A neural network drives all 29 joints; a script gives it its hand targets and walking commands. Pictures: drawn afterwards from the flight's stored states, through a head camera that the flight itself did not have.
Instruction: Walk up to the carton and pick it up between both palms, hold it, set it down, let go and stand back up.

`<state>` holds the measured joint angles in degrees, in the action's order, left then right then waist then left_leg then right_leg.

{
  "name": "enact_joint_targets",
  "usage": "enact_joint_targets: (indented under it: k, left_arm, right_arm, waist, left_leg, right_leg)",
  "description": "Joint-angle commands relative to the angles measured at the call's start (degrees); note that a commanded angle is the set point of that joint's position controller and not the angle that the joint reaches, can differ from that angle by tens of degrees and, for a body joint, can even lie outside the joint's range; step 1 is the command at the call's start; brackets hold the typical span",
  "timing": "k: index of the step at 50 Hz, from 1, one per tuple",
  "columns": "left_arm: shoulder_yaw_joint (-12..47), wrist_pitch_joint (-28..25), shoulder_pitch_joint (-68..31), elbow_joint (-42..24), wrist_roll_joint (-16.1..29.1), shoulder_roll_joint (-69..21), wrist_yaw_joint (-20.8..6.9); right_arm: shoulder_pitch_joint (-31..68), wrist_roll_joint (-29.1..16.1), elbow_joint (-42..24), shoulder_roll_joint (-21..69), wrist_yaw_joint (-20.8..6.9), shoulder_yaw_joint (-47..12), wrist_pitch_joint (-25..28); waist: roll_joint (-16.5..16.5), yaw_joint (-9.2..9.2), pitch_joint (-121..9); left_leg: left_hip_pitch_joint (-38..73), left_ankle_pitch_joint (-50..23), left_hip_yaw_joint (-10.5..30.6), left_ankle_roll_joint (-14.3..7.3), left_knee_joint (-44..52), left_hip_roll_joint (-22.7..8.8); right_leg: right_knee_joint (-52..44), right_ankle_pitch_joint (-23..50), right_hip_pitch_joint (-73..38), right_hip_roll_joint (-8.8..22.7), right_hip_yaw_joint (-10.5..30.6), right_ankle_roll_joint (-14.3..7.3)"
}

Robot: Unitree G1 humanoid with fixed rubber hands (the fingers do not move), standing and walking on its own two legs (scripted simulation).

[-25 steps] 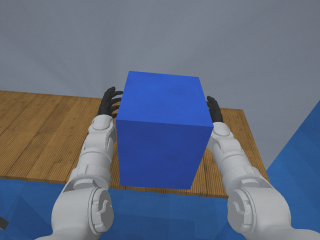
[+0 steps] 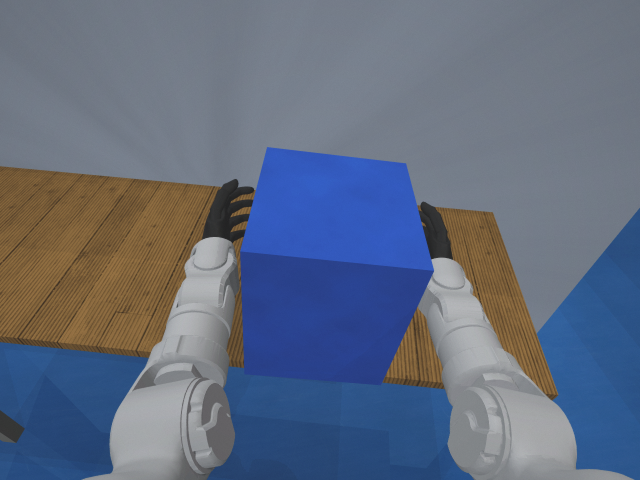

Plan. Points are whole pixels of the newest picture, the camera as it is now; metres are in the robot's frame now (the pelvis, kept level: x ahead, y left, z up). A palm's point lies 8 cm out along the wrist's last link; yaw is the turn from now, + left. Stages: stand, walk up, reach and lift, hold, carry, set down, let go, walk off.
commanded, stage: set down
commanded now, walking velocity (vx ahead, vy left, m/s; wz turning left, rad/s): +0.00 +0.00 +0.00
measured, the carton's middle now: (325, 268) +0.41 +0.02 +0.06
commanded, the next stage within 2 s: none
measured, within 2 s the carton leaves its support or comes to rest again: rests again in 0.10 s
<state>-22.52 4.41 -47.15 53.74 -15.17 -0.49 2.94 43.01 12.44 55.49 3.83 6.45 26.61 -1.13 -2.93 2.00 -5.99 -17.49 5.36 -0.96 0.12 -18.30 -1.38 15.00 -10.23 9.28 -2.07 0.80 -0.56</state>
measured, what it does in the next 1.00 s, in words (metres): stands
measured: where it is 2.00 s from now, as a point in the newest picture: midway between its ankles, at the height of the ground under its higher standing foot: outside the picture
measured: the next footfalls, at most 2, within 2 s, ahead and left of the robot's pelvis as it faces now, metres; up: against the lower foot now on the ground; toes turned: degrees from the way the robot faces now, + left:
none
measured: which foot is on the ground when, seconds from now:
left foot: down 0.00-1.00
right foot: down 0.00-1.00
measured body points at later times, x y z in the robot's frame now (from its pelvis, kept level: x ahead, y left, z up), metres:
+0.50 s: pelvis +0.00 +0.00 +0.00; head +0.01 +0.03 +0.45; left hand +0.41 +0.18 +0.10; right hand +0.41 -0.12 +0.09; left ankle +0.04 +0.12 -0.75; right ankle -0.03 -0.11 -0.75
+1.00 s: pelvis +0.00 +0.00 +0.00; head +0.02 +0.03 +0.45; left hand +0.41 +0.18 +0.09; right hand +0.41 -0.12 +0.09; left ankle +0.04 +0.12 -0.75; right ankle -0.03 -0.11 -0.75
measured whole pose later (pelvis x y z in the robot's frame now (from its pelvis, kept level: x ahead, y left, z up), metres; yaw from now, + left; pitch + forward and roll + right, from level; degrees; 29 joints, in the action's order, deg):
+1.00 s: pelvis +0.00 +0.00 +0.00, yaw +1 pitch +2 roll +0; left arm -29.8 3.0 -42.5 44.2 -23.0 -5.0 -2.6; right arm 40.1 22.9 48.9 9.2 2.2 35.7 6.8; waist -3.7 2.0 -1.2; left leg -13.7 4.6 -0.7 -0.3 -15.9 -0.2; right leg 15.0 -11.1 6.4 -0.9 0.2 -0.2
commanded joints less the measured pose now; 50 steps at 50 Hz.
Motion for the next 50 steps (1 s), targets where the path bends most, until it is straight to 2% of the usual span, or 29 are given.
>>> enact_joint_targets:
  k: [1,11,18,28,50]
  left_arm:
    - [13.73,-1.06,-33.85,-2.99,-0.74,-34.56,-7.58]
    - [13.02,-0.84,-29.94,-5.14,-3.02,-33.71,-8.34]
    - [12.97,-0.93,-28.35,-6.66,-3.95,-33.42,-8.55]
    - [10.32,-0.52,-24.73,-6.03,-6.08,-32.06,-9.3]
    - [5.89,-0.8,-20.02,-7.56,-9.66,-30.43,-10.44]
  right_arm:
    - [49.12,1.53,-13.37,29.67,-8.81,-15.11,8.84]
    - [42.79,4.01,-11.58,28.51,-9.06,-13.04,10.56]
    - [38.59,6.17,-10.32,28.34,-9.11,-11.08,11.3]
    - [34.9,9.01,-9.91,28.13,-9.43,-8.54,11.42]
    - [28.23,13.09,-9.62,27.73,-10.22,-5.09,11.67]
  waist:
    - [4.25,-0.36,-30.66]
    - [4.95,-1.1,-27.29]
    - [5.61,-1.9,-25.72]
    - [4.77,-1.61,-21.49]
    - [3.66,-1.43,-15.3]
  left_leg:
    - [23.32,-14.22,-4.69,2.0,-2.13,0.44]
    - [24.36,-17.61,-5.32,2.59,-2.07,0.33]
    - [24.78,-17.04,-5.53,2.68,-1.61,0.21]
    - [22.36,-11.99,-6.16,1.56,0.11,0.39]
    - [22.96,-10.43,-6.96,0.71,1.32,0.33]
  right_leg:
    - [-0.43,16.35,-1.62,-0.06,-5.43,2.44]
    - [-1.11,15.0,-1.03,-0.19,-6.36,2.23]
    - [-1.74,12.18,0.27,0.01,-6.87,2.02]
    - [-1.94,8.8,0.06,0.48,-7.18,2.45]
    - [-2.05,6.36,0.16,0.46,-7.66,3.34]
